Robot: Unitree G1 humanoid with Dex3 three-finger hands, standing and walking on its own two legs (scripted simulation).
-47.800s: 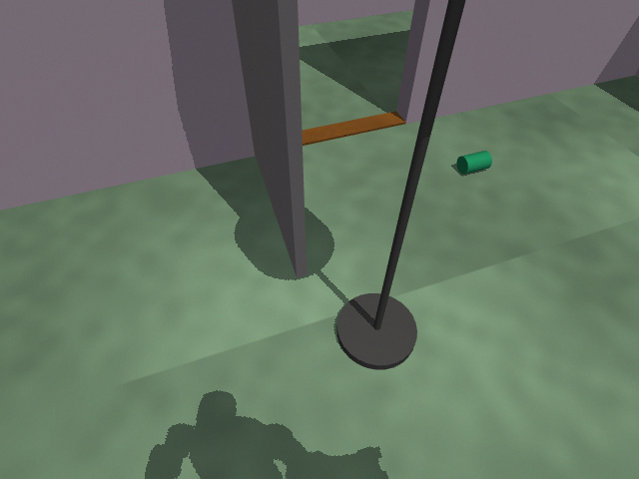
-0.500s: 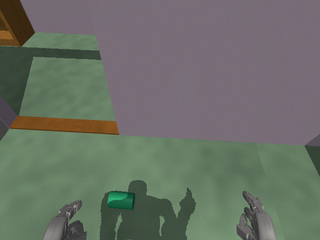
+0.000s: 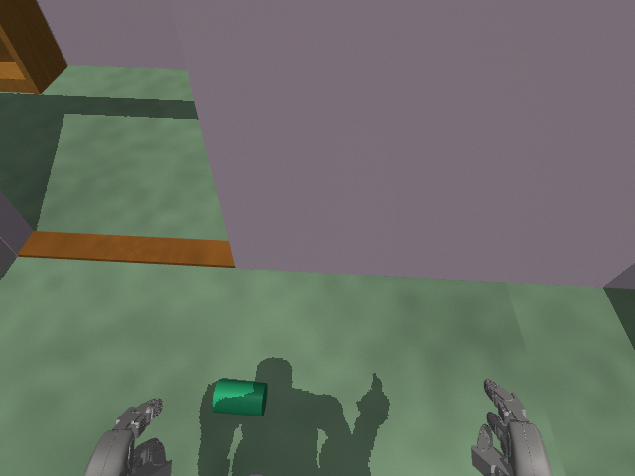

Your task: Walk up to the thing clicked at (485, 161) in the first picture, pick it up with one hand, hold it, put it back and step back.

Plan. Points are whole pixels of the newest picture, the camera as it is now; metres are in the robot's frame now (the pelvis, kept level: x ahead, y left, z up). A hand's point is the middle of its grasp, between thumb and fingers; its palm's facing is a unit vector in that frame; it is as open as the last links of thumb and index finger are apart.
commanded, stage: home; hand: left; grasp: from above
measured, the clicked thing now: (241, 397) +0.45 +0.20 -0.67
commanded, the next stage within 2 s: stand in 0.20 s
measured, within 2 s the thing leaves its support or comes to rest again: neither
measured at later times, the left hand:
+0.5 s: hand out of the picture +0.14 +0.22 -0.09, palm faces +0.02 -0.94 -0.34, open 7.4 cm
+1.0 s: hand out of the picture +0.04 +0.24 -0.10, palm faces +0.06 -0.94 -0.32, open 7.4 cm
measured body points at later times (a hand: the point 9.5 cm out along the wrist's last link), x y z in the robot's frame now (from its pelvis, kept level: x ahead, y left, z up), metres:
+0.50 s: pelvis -0.01 +0.00 +0.02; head +0.02 +0.00 +0.47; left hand +0.13 +0.27 -0.07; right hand +0.13 -0.27 -0.09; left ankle +0.01 +0.13 -0.68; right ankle -0.01 -0.14 -0.68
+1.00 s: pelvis +0.00 +0.01 +0.06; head -0.01 +0.00 +0.51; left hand +0.03 +0.29 -0.08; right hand +0.07 -0.26 -0.08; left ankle +0.01 +0.13 -0.68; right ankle -0.01 -0.14 -0.68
